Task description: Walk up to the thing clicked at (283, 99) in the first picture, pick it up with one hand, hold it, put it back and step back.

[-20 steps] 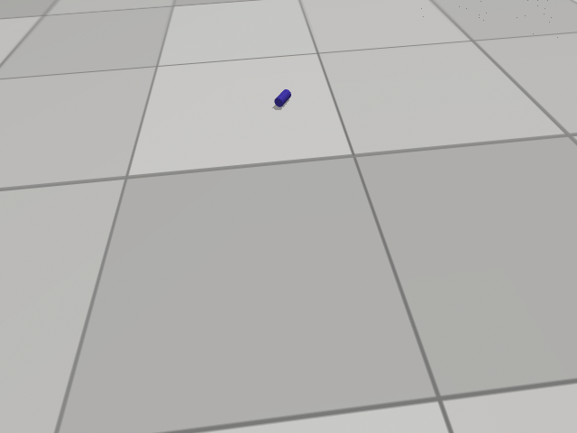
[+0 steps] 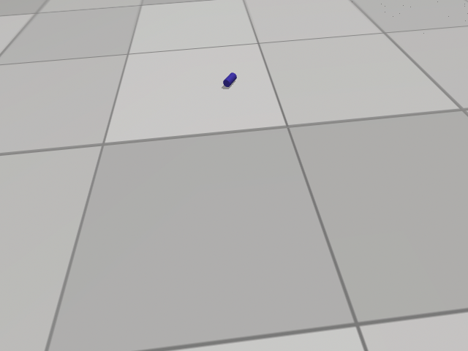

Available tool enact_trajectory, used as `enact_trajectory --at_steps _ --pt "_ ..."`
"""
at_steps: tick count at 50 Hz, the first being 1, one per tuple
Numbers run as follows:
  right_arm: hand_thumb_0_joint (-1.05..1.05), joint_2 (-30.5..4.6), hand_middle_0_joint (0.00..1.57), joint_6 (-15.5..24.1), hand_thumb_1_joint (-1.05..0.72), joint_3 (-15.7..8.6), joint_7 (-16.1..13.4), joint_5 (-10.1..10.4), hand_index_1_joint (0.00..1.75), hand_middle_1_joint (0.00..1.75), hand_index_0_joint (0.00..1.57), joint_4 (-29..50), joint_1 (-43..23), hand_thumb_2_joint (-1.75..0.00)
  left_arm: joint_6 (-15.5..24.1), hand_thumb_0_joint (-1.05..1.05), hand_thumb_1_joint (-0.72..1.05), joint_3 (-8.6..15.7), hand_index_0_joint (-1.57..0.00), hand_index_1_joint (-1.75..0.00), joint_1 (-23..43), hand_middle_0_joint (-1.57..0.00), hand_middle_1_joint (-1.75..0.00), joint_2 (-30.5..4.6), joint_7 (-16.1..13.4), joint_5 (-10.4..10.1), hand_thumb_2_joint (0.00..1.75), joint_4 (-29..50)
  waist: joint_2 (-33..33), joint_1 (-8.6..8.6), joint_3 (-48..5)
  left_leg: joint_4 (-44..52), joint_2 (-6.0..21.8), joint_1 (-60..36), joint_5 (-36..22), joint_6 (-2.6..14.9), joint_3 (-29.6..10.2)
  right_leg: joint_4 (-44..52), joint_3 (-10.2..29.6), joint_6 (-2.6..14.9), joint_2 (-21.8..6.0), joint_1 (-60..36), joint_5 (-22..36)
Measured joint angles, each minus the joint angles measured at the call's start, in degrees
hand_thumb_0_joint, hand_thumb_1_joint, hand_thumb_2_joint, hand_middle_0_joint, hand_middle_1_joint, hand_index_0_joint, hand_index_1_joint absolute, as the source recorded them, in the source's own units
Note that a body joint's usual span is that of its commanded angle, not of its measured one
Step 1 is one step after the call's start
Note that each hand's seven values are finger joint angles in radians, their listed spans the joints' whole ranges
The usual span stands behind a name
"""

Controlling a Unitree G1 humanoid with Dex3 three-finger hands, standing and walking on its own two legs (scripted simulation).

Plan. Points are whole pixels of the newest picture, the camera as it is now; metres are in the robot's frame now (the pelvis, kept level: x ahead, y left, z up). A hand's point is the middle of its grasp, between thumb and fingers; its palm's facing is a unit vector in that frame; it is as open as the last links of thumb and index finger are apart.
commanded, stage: stand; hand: left
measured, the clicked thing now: (229, 79) +2.12 +0.02 -0.75
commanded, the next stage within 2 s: walk up in 0.72 s
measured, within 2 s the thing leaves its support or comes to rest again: neither
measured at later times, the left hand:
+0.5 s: hand out of the picture +0.08 +0.24 -0.16, palm faces -0.03 -0.94 -0.33, open 7.4 cm
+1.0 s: hand out of the picture +0.11 +0.35 -0.16, palm faces +0.25 -0.92 -0.31, open 7.4 cm
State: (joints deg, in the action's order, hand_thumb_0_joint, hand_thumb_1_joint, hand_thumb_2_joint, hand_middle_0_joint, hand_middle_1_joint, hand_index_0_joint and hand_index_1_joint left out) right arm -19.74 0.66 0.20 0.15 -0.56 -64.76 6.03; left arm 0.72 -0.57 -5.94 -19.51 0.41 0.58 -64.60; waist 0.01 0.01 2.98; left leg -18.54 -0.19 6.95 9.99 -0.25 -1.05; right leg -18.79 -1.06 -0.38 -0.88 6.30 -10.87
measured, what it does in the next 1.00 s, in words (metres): steps on the spot: left foot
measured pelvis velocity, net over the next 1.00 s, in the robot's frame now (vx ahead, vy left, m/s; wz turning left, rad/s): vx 0.07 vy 0.04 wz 0.23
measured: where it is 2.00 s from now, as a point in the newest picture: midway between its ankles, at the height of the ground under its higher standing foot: (231, 267)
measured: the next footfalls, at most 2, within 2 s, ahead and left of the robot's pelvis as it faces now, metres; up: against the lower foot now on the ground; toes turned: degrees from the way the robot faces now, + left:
left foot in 1.00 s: +0.17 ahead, +0.19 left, +0.00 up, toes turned +22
right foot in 1.52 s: +0.55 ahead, -0.06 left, +0.00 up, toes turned +25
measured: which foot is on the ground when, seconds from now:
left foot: down 0.00-0.76, up 0.78-0.98, down 1.00-1.00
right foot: down 0.00-1.00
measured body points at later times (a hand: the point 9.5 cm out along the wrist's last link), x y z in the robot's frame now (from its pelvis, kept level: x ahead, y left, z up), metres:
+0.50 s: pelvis +0.01 +0.00 +0.00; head +0.02 +0.00 +0.45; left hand +0.08 +0.29 -0.13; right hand +0.08 -0.30 -0.13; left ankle +0.00 +0.12 -0.75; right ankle -0.01 -0.12 -0.75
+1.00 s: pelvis +0.07 +0.04 -0.02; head +0.05 +0.08 +0.42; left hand +0.10 +0.40 -0.14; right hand +0.20 -0.31 -0.08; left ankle +0.13 +0.17 -0.74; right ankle -0.01 -0.12 -0.75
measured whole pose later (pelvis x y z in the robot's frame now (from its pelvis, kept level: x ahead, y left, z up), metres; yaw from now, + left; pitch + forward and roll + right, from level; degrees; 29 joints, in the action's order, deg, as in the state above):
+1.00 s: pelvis +0.07 +0.04 -0.02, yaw +13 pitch -2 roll +0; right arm -28.6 2.0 -5.5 4.5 -1.0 -56.7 16.9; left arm -0.6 7.5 -7.8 -28.0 6.9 3.3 -52.2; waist 6.0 -1.8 0.3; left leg -36.1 4.4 22.2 16.9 0.5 7.8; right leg -30.7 -13.2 1.5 -8.3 1.0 -26.6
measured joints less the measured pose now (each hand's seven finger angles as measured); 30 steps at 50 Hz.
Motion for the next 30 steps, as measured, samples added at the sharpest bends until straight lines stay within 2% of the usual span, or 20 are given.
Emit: enact_trajectory --at_steps 30 --pt "0.01 -0.2 0.21 -0.2 -0.9 0.2 -0.1 0.0 0.3 0.3 0.21 0.4 0.1 -0.9 0.0 0.0 0.9 0.2 -0.2 -0.3 0.1 -0.2 -0.3 0.0 -0.1 0.0 0.9 0.1 0.0 0.06 0.1 0.4 0.3 -0.5 0.3 -0.2 -0.2 0.9 -0.2 0.17 0.3 -0.8 -0.2"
